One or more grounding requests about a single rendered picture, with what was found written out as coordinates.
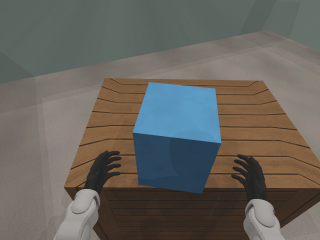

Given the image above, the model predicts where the pedestal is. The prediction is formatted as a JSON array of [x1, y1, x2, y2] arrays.
[[64, 78, 320, 240]]

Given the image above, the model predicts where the carton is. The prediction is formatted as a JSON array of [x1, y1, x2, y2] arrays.
[[132, 82, 222, 194]]

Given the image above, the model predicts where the robot right forearm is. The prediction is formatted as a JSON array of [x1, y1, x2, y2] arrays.
[[243, 199, 285, 240]]

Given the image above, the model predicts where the robot left hand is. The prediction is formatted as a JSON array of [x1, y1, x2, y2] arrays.
[[83, 150, 122, 195]]

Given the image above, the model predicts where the robot left forearm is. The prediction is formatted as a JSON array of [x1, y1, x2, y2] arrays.
[[53, 189, 100, 240]]

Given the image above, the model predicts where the robot right hand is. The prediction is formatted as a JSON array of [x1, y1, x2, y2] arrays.
[[231, 154, 267, 202]]

